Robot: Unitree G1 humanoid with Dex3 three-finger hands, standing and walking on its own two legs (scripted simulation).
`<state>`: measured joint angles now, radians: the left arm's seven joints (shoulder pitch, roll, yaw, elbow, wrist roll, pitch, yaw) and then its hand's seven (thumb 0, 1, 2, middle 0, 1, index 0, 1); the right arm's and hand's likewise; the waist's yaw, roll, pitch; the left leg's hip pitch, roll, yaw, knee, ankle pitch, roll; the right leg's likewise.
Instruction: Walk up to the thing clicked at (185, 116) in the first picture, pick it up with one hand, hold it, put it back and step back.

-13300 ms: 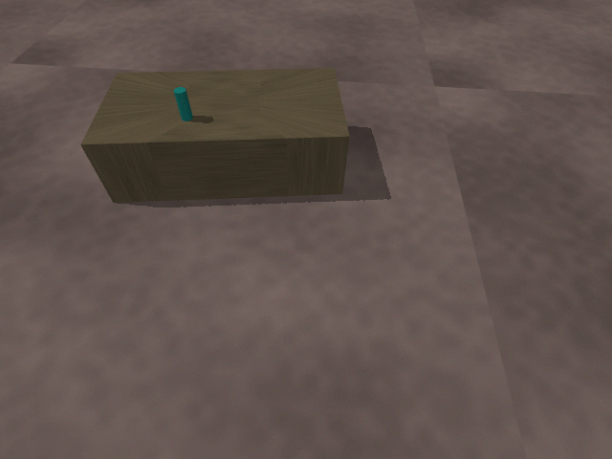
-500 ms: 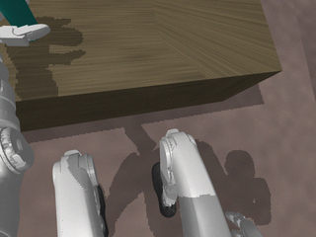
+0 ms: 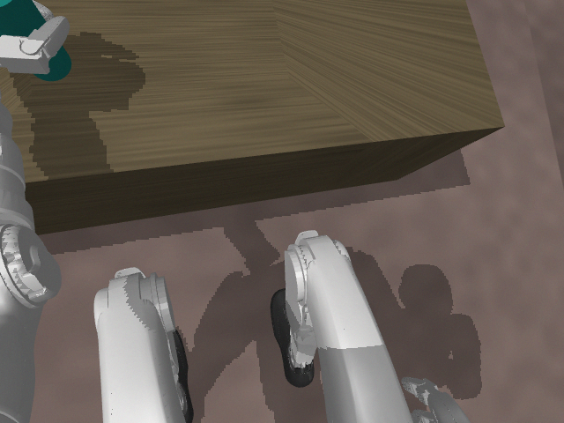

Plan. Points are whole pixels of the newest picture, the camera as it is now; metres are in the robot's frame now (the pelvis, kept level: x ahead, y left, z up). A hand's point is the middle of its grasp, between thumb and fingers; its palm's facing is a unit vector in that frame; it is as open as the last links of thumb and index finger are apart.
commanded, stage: settle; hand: left
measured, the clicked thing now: (24, 30) +0.58 +0.21 +0.00
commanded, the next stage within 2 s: lift in 1.10 s
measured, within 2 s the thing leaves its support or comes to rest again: leaves its support in 0.08 s
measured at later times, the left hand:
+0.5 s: hand out of the picture +0.58 +0.22 +0.09, palm faces +0.12 -0.99 -0.04, open 7.5 cm
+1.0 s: hand out of the picture +0.59 +0.21 +0.13, palm faces +0.12 -0.99 -0.02, open 7.5 cm
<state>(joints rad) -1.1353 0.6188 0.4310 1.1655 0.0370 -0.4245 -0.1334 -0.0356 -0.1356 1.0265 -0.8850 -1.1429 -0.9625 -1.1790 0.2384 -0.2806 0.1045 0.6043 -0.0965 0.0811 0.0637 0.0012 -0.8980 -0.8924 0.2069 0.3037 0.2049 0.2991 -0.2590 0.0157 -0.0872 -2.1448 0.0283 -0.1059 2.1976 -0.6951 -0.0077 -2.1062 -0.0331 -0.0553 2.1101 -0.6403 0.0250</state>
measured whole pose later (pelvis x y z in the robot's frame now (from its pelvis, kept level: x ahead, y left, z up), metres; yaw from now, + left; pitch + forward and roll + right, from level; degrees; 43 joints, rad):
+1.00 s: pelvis +0.02 +0.00 +0.10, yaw +1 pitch +37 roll -5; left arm -1.12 0.57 0.40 1.12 -0.01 -0.34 -0.12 -0.03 -0.25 1.22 -0.86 -1.27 -0.94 -1.31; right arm 0.26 -0.26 0.07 0.61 -0.05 0.04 0.02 0.00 -0.90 -0.89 0.21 0.30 0.21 0.30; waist -0.22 0.03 -0.14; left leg -1.87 0.05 -0.07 1.89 -0.68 -0.01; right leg -1.85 -0.02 -0.05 1.82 -0.62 0.02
